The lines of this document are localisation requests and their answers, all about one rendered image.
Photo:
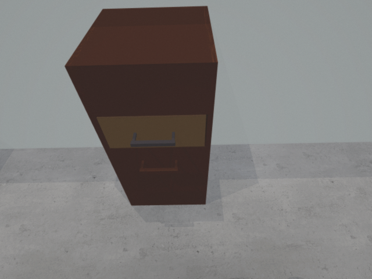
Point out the handle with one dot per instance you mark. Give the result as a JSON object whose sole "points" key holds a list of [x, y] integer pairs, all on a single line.
{"points": [[158, 170], [135, 143]]}

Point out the cabinet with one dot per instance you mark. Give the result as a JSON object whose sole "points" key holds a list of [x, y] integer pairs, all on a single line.
{"points": [[151, 62]]}

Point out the drawer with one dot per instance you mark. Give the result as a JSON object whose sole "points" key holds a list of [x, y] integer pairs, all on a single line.
{"points": [[189, 129]]}

